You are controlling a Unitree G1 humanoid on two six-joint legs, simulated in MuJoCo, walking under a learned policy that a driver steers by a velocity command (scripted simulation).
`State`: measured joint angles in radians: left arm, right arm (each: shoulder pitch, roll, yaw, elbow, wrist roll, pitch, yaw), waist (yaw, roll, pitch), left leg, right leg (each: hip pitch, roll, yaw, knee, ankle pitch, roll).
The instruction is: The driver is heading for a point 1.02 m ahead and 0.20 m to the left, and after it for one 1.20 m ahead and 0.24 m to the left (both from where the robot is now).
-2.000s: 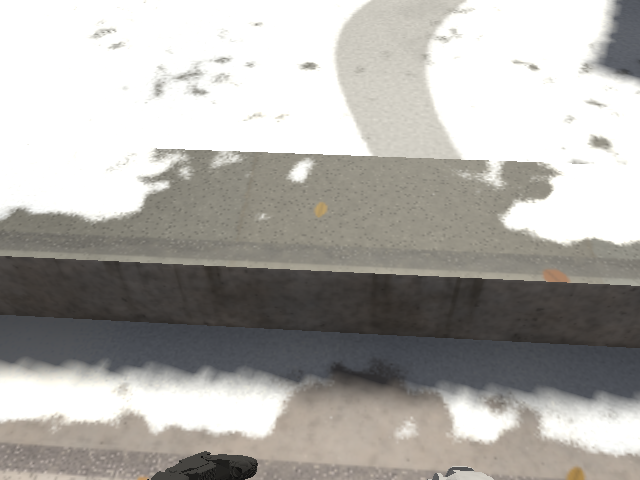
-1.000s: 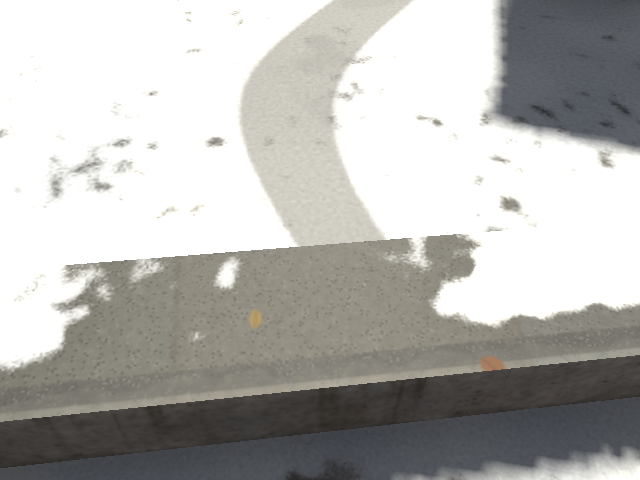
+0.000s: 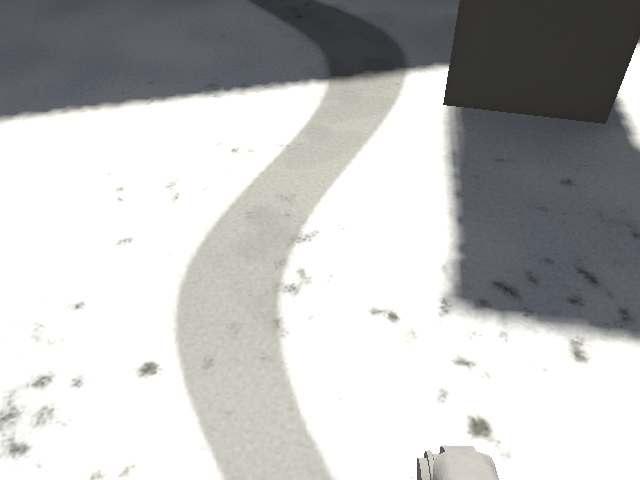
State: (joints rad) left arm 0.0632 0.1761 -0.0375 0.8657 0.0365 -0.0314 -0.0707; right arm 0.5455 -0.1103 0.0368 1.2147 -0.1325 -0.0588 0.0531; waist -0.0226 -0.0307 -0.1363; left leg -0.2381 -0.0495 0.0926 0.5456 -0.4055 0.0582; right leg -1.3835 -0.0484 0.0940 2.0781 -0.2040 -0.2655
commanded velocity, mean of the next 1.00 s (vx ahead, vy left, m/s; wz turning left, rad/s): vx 0.50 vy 0.00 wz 0.34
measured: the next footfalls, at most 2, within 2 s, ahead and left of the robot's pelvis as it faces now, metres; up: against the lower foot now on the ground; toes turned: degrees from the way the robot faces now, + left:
right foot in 0.16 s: +0.31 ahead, -0.15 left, +0.17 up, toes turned -5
left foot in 0.80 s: +0.60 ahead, +0.12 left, +0.17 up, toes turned +16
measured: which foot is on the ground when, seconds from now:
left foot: down 0.00-0.22, up 0.24-0.78, down 0.80-1.00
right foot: up 0.00-0.14, down 0.16-0.84, up 0.86-1.00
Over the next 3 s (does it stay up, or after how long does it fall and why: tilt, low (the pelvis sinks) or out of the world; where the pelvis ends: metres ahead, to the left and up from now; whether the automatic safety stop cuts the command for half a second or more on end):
stays up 0.94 0.17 0.18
